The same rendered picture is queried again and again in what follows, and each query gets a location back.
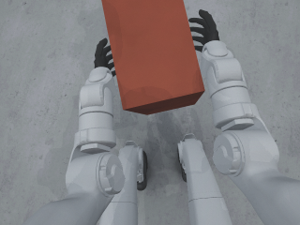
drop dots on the right robot forearm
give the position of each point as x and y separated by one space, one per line
228 90

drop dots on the robot right upper arm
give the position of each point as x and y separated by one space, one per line
250 158

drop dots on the left robot shin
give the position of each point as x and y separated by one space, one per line
139 173

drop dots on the robot left hand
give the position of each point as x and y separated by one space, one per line
101 60

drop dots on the robot left upper arm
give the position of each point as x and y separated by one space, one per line
91 181

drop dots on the carton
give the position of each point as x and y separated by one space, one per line
153 53

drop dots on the robot right hand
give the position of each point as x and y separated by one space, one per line
209 30

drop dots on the right robot shin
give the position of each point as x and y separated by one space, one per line
189 136

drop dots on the robot shin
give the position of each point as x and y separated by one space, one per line
189 136
139 173

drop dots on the left robot forearm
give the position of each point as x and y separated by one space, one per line
95 132

